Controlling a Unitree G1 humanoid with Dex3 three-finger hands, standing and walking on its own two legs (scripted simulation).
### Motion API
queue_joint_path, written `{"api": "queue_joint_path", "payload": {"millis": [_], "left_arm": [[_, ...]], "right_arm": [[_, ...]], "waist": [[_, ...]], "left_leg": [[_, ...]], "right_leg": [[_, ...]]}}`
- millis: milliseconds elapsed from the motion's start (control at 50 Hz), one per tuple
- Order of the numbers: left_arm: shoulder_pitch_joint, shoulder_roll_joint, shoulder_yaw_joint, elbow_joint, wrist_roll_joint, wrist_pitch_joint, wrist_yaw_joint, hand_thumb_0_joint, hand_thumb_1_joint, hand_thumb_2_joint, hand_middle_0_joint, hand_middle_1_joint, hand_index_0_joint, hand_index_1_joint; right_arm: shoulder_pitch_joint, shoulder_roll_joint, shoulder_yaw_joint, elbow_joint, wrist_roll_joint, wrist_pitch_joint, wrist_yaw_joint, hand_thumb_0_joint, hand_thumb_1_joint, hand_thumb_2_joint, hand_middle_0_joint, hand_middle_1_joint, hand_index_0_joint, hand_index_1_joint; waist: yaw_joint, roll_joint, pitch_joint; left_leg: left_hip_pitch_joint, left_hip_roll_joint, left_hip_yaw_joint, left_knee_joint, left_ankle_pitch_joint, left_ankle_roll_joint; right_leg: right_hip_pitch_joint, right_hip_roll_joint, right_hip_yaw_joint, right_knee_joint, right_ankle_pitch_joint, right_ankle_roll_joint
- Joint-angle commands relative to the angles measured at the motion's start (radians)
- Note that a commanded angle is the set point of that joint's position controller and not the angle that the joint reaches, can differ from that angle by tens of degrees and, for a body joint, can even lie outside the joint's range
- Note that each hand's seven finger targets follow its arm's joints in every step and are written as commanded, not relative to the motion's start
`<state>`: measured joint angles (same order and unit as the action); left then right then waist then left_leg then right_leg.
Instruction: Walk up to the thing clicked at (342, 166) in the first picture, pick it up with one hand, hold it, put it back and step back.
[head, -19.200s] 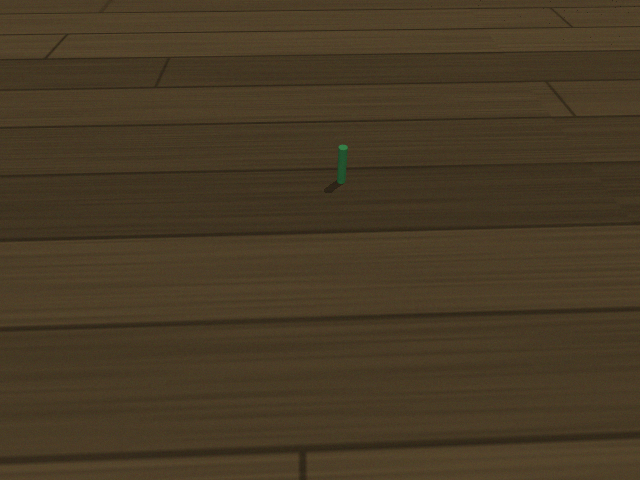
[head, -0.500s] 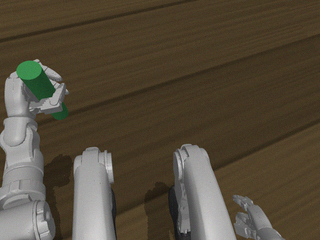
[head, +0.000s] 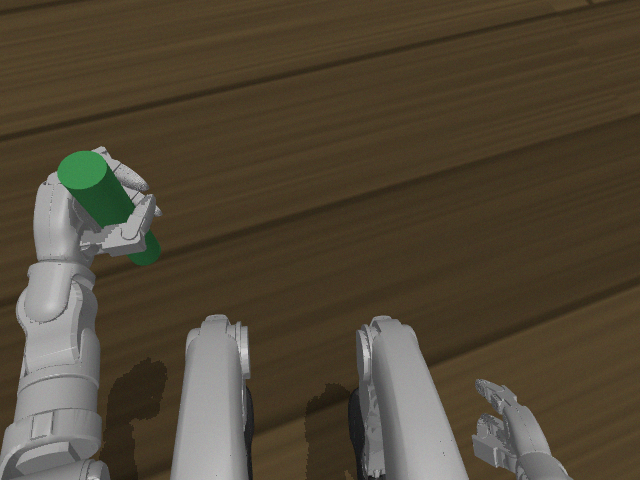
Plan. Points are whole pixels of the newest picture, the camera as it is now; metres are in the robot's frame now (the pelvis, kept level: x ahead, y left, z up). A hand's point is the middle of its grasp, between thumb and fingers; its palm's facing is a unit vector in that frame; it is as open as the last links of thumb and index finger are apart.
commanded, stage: lift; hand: left
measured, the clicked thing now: (120, 218) +0.41 +0.24 -0.01
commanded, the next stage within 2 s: hold in 1.42 s
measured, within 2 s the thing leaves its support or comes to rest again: neither
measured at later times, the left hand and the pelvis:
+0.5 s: hand (34, 150) +0.38 +0.21 +0.18, palm faces +0.09 -0.99 -0.05, open 5.3 cm; pelvis +0.04 +0.01 +0.15, yaw +3 degrees
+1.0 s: hand out of the picture +0.37 +0.21 +0.27, palm faces +0.07 -1.00 -0.03, open 5.3 cm; pelvis +0.05 +0.01 +0.22, yaw +4 degrees
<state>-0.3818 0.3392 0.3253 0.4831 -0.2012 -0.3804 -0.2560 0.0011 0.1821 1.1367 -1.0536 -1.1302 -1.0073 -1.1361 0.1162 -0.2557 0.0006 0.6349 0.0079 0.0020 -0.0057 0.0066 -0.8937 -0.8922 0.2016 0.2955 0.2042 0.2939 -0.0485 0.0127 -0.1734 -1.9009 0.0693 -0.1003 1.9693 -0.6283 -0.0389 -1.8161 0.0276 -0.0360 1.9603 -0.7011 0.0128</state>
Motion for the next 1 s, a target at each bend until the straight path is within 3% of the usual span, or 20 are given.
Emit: {"api": "queue_joint_path", "payload": {"millis": [0,40,140,180,200,260,300,320,340,380,420,440,480,500,600,700,720,740,920,980], "left_arm": [[-0.198,0.190,0.031,-0.305,-0.028,-0.040,0.023,0.000,0.622,1.237,-1.319,-1.393,-1.352,-1.363],[-0.228,0.186,0.020,-0.398,-0.031,-0.028,0.041,0.000,0.627,1.237,-1.322,-1.396,-1.354,-1.366],[-0.092,0.140,-0.006,-0.451,-0.035,0.015,0.070,0.000,0.597,1.223,-1.303,-1.378,-1.334,-1.350],[-0.056,0.147,-0.007,-0.486,-0.032,0.031,0.088,0.000,0.596,1.227,-1.303,-1.379,-1.332,-1.352],[-0.021,0.111,-0.039,-0.470,-0.031,0.042,0.092,0.000,0.597,1.228,-1.298,-1.377,-1.328,-1.349],[0.014,0.126,-0.025,-0.479,-0.019,0.055,0.112,0.000,0.601,1.234,-1.309,-1.379,-1.337,-1.354],[0.008,0.110,-0.043,-0.514,-0.022,0.053,0.117,0.000,0.560,1.226,-1.308,-1.374,-1.333,-1.353],[0.019,0.078,-0.062,-0.490,-0.025,0.056,0.119,0.000,0.558,1.233,-1.304,-1.378,-1.331,-1.356],[0.031,0.099,-0.043,-0.498,-0.028,0.057,0.123,0.000,0.584,1.243,-1.319,-1.388,-1.345,-1.366],[0.027,0.074,-0.082,-0.468,-0.016,0.056,0.122,0.000,0.552,1.242,-1.318,-1.390,-1.344,-1.369],[0.016,0.094,-0.071,-0.476,-0.013,0.048,0.121,0.000,0.555,1.230,-1.315,-1.377,-1.339,-1.357],[0.013,0.065,-0.109,-0.479,-0.013,0.045,0.115,0.000,0.542,1.227,-1.318,-1.379,-1.342,-1.359],[0.053,0.098,-0.065,-0.451,-0.012,0.044,0.118,0.000,0.529,1.209,-1.317,-1.371,-1.342,-1.350],[0.046,0.065,-0.098,-0.461,-0.014,0.041,0.114,0.000,0.545,1.211,-1.303,-1.362,-1.328,-1.340],[0.040,0.072,-0.090,-0.467,-0.017,0.020,0.110,0.000,0.546,1.219,-1.319,-1.378,-1.343,-1.358],[0.032,0.066,-0.096,-0.440,-0.021,0.012,0.103,0.000,0.523,1.220,-1.320,-1.379,-1.343,-1.361],[0.042,0.048,-0.121,-0.433,-0.020,0.012,0.097,0.000,0.532,1.222,-1.320,-1.373,-1.341,-1.356],[0.046,0.061,-0.100,-0.422,-0.019,0.012,0.101,0.000,0.531,1.220,-1.316,-1.372,-1.337,-1.355],[0.033,0.054,-0.101,-0.397,-0.015,-0.005,0.106,0.000,0.528,1.257,-1.343,-1.411,-1.363,-1.397],[0.040,0.019,-0.131,-0.387,-0.021,-0.007,0.096,0.000,0.533,1.254,-1.328,-1.404,-1.349,-1.388]], "right_arm": [[0.071,-0.179,-0.077,-0.091,0.013,-0.040,-0.019,0.000,-0.882,-0.889,0.201,0.299,0.200,0.299],[0.067,-0.164,-0.075,-0.109,0.017,-0.043,-0.026,0.000,-0.879,-0.888,0.201,0.299,0.200,0.299],[0.058,-0.153,-0.078,-0.130,0.026,-0.054,-0.033,0.000,-0.880,-0.888,0.201,0.299,0.200,0.299],[0.056,-0.147,-0.077,-0.138,0.031,-0.055,-0.038,0.000,-0.880,-0.888,0.201,0.299,0.200,0.299],[0.050,-0.143,-0.075,-0.145,0.032,-0.058,-0.040,0.000,-0.878,-0.888,0.201,0.299,0.200,0.299],[0.061,-0.137,-0.073,-0.137,0.034,-0.065,-0.043,0.000,-0.875,-0.887,0.201,0.299,0.200,0.299],[0.057,-0.130,-0.068,-0.146,0.035,-0.071,-0.044,0.000,-0.880,-0.888,0.201,0.299,0.200,0.299],[0.065,-0.128,-0.069,-0.139,0.033,-0.072,-0.045,0.000,-0.877,-0.887,0.201,0.299,0.200,0.299],[0.068,-0.128,-0.068,-0.143,0.035,-0.076,-0.046,0.000,-0.877,-0.888,0.201,0.299,0.200,0.299],[0.075,-0.126,-0.067,-0.134,0.033,-0.084,-0.048,0.000,-0.877,-0.888,0.201,0.299,0.200,0.299],[0.076,-0.119,-0.064,-0.140,0.033,-0.089,-0.049,0.000,-0.878,-0.888,0.201,0.299,0.200,0.299],[0.074,-0.115,-0.062,-0.144,0.032,-0.093,-0.048,0.000,-0.877,-0.888,0.201,0.299,0.200,0.299],[0.087,-0.121,-0.064,-0.134,0.031,-0.097,-0.049,0.000,-0.882,-0.889,0.201,0.299,0.200,0.299],[0.085,-0.121,-0.063,-0.142,0.032,-0.098,-0.046,0.000,-0.874,-0.887,0.201,0.299,0.200,0.299],[0.086,-0.116,-0.058,-0.146,0.030,-0.101,-0.043,0.000,-0.880,-0.888,0.201,0.299,0.200,0.299],[0.103,-0.117,-0.057,-0.145,0.027,-0.103,-0.044,0.000,-0.883,-0.889,0.201,0.299,0.200,0.299],[0.106,-0.116,-0.055,-0.139,0.026,-0.103,-0.044,0.000,-0.883,-0.889,0.201,0.299,0.200,0.299],[0.111,-0.118,-0.057,-0.139,0.026,-0.102,-0.044,0.000,-0.883,-0.889,0.201,0.300,0.200,0.300],[0.097,-0.111,-0.054,-0.150,0.022,-0.106,-0.042,0.000,-0.888,-0.891,0.201,0.299,0.200,0.299],[0.097,-0.105,-0.050,-0.147,0.020,-0.105,-0.044,0.000,-0.887,-0.891,0.201,0.299,0.200,0.299]], "waist": [[0.010,0.116,-0.606],[0.014,0.105,-0.600],[0.010,0.082,-0.586],[0.027,0.091,-0.582],[0.014,0.073,-0.547],[0.007,0.059,-0.505],[0.014,0.077,-0.487],[-0.003,0.080,-0.472],[0.011,0.073,-0.466],[-0.012,0.067,-0.411],[-0.005,0.062,-0.398],[-0.016,0.065,-0.389],[0.005,0.077,-0.385],[0.001,0.070,-0.378],[0.019,0.090,-0.351],[0.004,0.059,-0.332],[-0.001,0.060,-0.321],[0.007,0.049,-0.319],[0.018,0.047,-0.243],[0.014,0.051,-0.241]], "left_leg": [[0.601,-0.023,0.022,-0.311,0.118,0.059],[0.617,-0.025,0.029,-0.346,0.105,0.060],[0.709,-0.028,0.032,-0.430,0.159,0.061],[0.766,-0.030,0.033,-0.477,0.170,0.059],[0.772,-0.030,0.034,-0.493,0.179,0.059],[0.810,-0.034,0.034,-0.543,0.208,0.061],[0.866,-0.034,0.034,-0.583,0.216,0.058],[0.887,-0.034,0.029,-0.603,0.227,0.056],[0.895,-0.037,0.034,-0.616,0.239,0.056],[0.916,-0.037,0.035,-0.648,0.228,0.055],[0.932,-0.041,0.046,-0.673,0.230,0.056],[0.951,-0.042,0.045,-0.692,0.224,0.054],[1.003,-0.042,0.045,-0.729,0.255,0.051],[1.025,-0.043,0.042,-0.750,0.256,0.049],[1.121,-0.042,0.035,-0.832,0.301,0.039],[1.167,-0.043,0.050,-0.876,0.338,0.044],[1.181,-0.044,0.054,-0.887,0.345,0.045],[1.188,-0.043,0.053,-0.900,0.349,0.044],[1.258,-0.044,0.061,-1.016,0.272,0.039],[1.295,-0.046,0.068,-1.032,0.315,0.037]], "right_leg": [[0.305,0.008,-0.022,-0.341,0.191,-0.048],[0.365,0.004,-0.010,-0.397,0.183,-0.043],[0.497,0.002,-0.003,-0.487,0.234,-0.035],[0.538,0.000,0.000,-0.531,0.244,-0.034],[0.558,0.000,0.000,-0.553,0.254,-0.031],[0.625,-0.002,-0.002,-0.599,0.294,-0.028],[0.649,-0.003,0.002,-0.630,0.297,-0.030],[0.656,-0.003,-0.005,-0.640,0.309,-0.031],[0.690,-0.003,-0.002,-0.661,0.319,-0.030],[0.705,-0.007,0.001,-0.696,0.320,-0.029],[0.768,-0.012,0.020,-0.745,0.325,-0.025],[0.782,-0.013,0.019,-0.762,0.321,-0.026],[0.817,-0.014,0.012,-0.784,0.346,-0.028],[0.825,-0.012,0.002,-0.793,0.346,-0.031],[0.882,-0.011,-0.014,-0.841,0.376,-0.034],[0.976,-0.012,-0.005,-0.912,0.430,-0.026],[0.988,-0.013,-0.003,-0.927,0.440,-0.025],[1.005,-0.012,-0.006,-0.935,0.441,-0.025],[1.075,-0.013,-0.007,-1.036,0.365,-0.025],[1.103,-0.012,-0.007,-1.054,0.410,-0.023]]}}
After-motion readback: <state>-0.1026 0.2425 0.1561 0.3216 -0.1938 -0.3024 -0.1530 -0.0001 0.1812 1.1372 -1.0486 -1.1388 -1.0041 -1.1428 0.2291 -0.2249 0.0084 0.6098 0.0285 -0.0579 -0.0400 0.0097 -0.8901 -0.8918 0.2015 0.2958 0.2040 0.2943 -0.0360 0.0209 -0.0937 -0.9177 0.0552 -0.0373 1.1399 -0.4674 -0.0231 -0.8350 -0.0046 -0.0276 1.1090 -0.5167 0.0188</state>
